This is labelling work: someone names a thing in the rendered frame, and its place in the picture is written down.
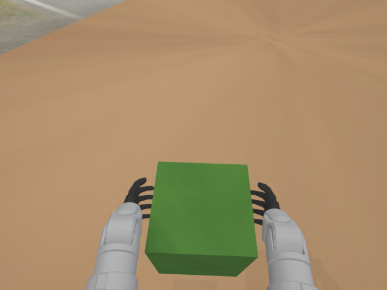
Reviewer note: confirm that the robot right hand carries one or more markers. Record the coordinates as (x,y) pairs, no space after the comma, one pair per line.
(268,196)

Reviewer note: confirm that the carton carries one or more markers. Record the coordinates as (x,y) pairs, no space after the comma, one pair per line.
(201,220)

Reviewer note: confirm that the right robot forearm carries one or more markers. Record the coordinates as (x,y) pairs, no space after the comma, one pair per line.
(287,256)

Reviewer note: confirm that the robot left hand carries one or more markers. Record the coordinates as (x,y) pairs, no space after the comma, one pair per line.
(133,195)

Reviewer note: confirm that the left robot forearm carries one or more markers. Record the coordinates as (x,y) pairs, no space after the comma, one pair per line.
(118,251)

